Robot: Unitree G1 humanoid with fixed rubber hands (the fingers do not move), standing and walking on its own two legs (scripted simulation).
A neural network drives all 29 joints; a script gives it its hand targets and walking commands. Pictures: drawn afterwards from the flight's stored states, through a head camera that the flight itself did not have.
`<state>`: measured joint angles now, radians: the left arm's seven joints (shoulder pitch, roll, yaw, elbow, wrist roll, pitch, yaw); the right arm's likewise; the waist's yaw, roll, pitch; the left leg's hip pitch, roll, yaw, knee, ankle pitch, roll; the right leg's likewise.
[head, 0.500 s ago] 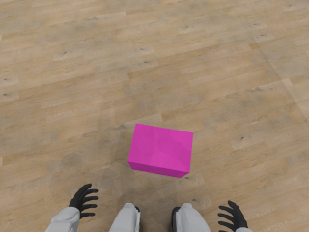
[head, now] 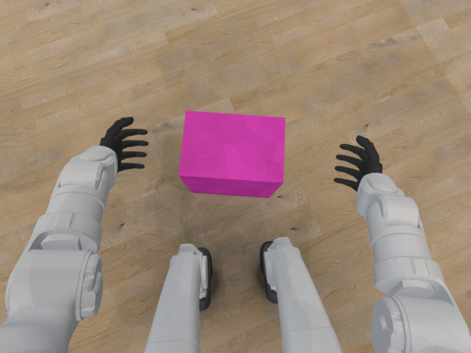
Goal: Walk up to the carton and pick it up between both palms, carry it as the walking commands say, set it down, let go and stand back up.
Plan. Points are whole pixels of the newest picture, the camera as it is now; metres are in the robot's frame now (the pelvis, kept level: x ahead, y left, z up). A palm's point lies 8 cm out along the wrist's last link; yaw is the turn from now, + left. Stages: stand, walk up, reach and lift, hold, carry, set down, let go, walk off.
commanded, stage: reach and lift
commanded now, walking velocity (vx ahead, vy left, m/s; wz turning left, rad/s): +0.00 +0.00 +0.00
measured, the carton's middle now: (232, 159) +0.54 -0.03 -0.52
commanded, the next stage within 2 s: none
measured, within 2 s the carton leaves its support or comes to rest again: neither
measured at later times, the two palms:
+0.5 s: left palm (127, 86) +0.59 +0.18 -0.13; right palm (360, 111) +0.51 -0.27 -0.13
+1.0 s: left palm (137, 103) +0.60 +0.18 -0.20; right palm (345, 128) +0.51 -0.27 -0.22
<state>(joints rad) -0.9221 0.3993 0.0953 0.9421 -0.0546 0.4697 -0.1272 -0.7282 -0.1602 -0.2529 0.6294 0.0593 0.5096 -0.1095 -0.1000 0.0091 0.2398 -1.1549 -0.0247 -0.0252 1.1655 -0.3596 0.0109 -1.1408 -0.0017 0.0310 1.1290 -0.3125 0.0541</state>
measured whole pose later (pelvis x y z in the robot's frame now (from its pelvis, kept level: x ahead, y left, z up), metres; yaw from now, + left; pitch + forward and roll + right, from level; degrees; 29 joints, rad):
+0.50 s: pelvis +0.04 +0.00 -0.01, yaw -1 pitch +25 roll -1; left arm -1.28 0.52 0.16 0.72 -0.18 0.32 -0.04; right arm -1.06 -0.35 -0.26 0.49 0.19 0.33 -0.11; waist -0.08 -0.01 0.52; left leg -1.26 -0.01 -0.02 1.20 -0.38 0.00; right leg -1.26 0.01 0.04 1.17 -0.36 0.04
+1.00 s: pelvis -0.02 -0.01 -0.11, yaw -1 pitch +27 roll -1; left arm -1.61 0.65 0.11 1.06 -0.20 0.29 -0.09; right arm -1.38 -0.37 -0.28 0.75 0.18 0.34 -0.15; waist -0.10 0.00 0.52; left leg -1.64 -0.02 -0.04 1.56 -0.40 -0.01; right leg -1.63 0.02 0.03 1.54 -0.38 0.04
